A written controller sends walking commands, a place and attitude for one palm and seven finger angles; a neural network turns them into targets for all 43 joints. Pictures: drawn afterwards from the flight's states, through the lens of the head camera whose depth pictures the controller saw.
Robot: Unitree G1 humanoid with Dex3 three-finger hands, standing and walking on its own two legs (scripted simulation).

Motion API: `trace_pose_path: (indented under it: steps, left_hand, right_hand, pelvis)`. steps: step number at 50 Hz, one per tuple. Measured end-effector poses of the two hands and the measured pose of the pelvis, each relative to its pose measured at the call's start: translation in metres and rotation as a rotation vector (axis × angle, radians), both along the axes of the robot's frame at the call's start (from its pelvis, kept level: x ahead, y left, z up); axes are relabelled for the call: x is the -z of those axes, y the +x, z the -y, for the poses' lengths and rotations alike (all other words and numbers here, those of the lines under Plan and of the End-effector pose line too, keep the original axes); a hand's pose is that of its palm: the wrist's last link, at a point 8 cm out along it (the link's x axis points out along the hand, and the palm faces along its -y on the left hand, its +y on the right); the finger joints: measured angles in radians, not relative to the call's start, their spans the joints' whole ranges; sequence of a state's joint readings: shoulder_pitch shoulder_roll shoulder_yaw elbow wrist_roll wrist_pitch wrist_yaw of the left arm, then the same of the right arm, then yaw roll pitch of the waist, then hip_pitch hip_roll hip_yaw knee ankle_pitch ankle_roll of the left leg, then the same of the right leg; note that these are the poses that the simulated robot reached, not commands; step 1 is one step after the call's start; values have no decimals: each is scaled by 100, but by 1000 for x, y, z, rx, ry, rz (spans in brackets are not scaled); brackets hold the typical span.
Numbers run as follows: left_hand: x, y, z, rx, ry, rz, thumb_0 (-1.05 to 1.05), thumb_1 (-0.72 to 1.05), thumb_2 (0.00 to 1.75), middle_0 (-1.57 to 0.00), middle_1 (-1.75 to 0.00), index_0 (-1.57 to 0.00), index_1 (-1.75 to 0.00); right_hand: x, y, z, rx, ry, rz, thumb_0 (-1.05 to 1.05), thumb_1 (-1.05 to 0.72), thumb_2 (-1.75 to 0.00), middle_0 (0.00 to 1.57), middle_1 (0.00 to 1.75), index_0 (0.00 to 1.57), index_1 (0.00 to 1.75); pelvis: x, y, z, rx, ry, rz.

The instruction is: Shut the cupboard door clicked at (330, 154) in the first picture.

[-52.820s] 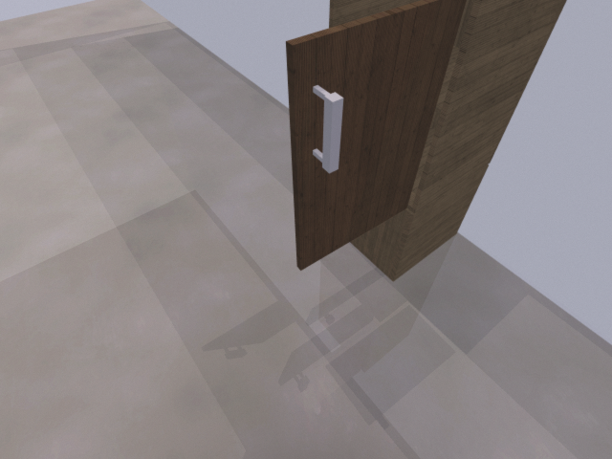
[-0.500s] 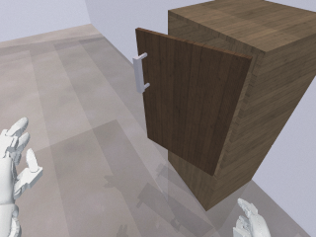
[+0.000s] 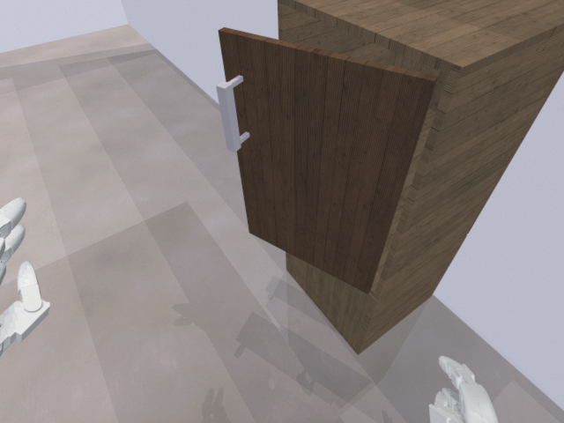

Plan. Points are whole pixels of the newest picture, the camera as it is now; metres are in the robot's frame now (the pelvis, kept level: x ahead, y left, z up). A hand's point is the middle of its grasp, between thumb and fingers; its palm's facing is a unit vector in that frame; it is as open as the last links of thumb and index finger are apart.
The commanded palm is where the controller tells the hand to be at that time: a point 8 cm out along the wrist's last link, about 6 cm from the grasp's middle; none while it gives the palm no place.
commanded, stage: step back with the hand held close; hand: left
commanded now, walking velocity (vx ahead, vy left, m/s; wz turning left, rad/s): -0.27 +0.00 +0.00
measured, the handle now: (235, 114) +0.67 +0.14 +0.10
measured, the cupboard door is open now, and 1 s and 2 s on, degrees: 22 22 22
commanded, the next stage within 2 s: stop stepping back and stand still in 0.80 s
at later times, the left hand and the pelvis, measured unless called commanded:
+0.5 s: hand out of the picture +0.08 +0.27 +0.17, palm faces +0.55 -0.71 -0.44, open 7.4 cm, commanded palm +0.02 +0.30 +0.18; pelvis -0.09 -0.01 -0.02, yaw +5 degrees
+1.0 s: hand out of the picture -0.04 +0.27 +0.18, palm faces +0.58 -0.71 -0.40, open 7.4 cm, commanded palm -0.09 +0.30 +0.18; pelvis -0.20 -0.01 -0.01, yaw +5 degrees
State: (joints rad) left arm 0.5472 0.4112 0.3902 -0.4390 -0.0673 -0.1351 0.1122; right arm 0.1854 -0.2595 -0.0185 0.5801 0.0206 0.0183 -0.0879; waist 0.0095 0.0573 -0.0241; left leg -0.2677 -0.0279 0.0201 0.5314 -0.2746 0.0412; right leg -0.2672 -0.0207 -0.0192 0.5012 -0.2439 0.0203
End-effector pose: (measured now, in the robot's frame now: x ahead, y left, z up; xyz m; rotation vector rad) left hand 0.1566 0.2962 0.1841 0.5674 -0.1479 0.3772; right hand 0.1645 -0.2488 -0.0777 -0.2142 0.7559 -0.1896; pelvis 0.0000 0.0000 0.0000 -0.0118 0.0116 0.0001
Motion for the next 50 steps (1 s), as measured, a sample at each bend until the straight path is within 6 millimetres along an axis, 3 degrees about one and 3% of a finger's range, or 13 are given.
trace_pose_path:
  steps: [9,18,27,36,42,46,50]
  left_hand:
    - [-1,-34,-18,-11,23,70,2,89,90,-21,-30,-21,-30]
    - [14,-77,-13,-39,16,144,2,89,90,-21,-30,-21,-30]
    - [-7,-130,-4,-68,83,253,2,89,90,-21,-30,-21,-30]
    - [-5,-156,-18,-63,86,246,1,89,90,-21,-30,-21,-30]
    - [-3,-206,-14,-90,132,250,2,89,90,-21,-30,-21,-30]
    - [2,-236,-4,-118,68,207,2,89,90,-21,-30,-21,-30]
    - [-8,-250,-4,-113,32,237,2,89,90,-21,-30,-21,-30]
  right_hand:
    - [-10,-32,-11,0,-17,38,1,-91,-90,20,30,21,30]
    - [2,-77,-13,-54,-32,24,1,-90,-90,20,30,21,30]
    - [17,-110,-5,-105,-37,-27,2,-90,-90,20,30,21,30]
    - [14,-138,-17,-108,-39,5,2,-91,-90,20,30,21,30]
    - [20,-146,-24,-156,3,45,1,-90,-90,20,30,21,30]
    - [18,-155,-30,-200,15,27,1,-91,-90,20,30,21,30]
    - [-1,-172,-35,-210,-3,14,2,-91,-90,20,30,21,30]
  pelvis:
    - [5,-34,-6,11,0,11]
    - [17,-71,1,-35,-11,35]
    - [22,-99,10,-82,1,34]
    - [23,-140,5,-125,-44,33]
    - [33,-163,17,-150,-35,-12]
    - [24,-188,19,-126,-21,4]
    - [9,-198,14,-91,32,-18]
